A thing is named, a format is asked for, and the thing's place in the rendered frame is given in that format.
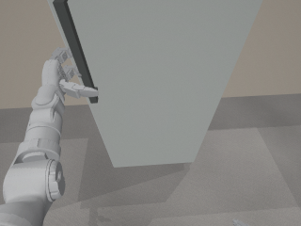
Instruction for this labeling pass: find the left robot upper arm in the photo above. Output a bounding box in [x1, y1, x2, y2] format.
[0, 159, 66, 226]

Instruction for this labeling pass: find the fridge door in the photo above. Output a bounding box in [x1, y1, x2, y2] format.
[48, 0, 263, 168]

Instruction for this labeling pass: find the handle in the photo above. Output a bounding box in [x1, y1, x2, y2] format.
[53, 0, 99, 104]

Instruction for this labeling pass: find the robot left hand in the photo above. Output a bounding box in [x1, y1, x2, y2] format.
[41, 47, 99, 99]

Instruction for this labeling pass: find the robot left forearm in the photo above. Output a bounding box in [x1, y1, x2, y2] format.
[3, 85, 65, 202]

